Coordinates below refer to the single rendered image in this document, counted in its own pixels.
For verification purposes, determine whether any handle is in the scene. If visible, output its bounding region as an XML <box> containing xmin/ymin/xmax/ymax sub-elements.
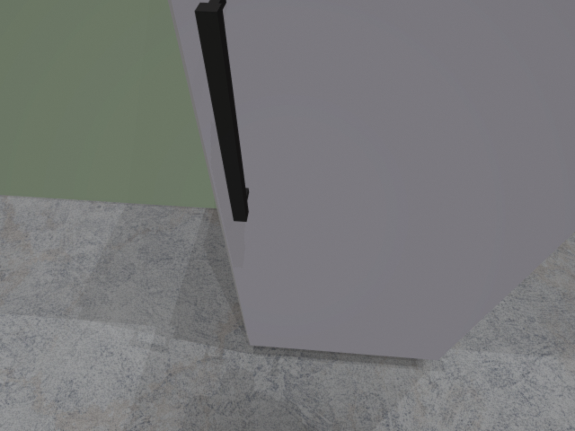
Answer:
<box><xmin>195</xmin><ymin>0</ymin><xmax>249</xmax><ymax>222</ymax></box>

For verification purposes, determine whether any fridge door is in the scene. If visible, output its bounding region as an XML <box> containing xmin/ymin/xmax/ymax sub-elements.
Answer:
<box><xmin>172</xmin><ymin>0</ymin><xmax>575</xmax><ymax>360</ymax></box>

